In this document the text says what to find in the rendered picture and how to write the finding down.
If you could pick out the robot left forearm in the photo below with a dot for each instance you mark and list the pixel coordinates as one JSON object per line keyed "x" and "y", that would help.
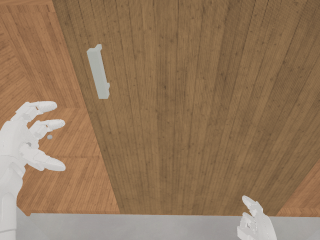
{"x": 11, "y": 174}

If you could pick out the handle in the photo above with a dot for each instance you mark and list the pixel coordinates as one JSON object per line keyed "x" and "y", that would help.
{"x": 98, "y": 72}

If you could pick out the wardrobe door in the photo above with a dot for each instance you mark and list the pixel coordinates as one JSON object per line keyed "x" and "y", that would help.
{"x": 209, "y": 100}
{"x": 307, "y": 194}

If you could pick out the robot right hand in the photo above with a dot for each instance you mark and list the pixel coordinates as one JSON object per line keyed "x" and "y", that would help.
{"x": 261, "y": 227}

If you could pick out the robot left hand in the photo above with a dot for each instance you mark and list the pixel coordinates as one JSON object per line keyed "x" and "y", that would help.
{"x": 14, "y": 135}

